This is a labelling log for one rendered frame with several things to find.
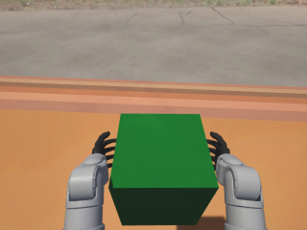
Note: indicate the left robot forearm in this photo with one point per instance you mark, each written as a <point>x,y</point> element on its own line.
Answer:
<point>85,194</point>

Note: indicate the robot right hand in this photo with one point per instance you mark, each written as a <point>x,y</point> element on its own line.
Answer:
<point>220,147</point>

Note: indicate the robot left hand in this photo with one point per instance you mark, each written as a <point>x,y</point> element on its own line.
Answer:
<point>100,144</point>

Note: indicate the carton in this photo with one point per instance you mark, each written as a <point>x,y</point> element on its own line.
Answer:
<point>162,171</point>

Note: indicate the right robot forearm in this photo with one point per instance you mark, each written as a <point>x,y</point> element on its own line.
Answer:
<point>243,194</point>

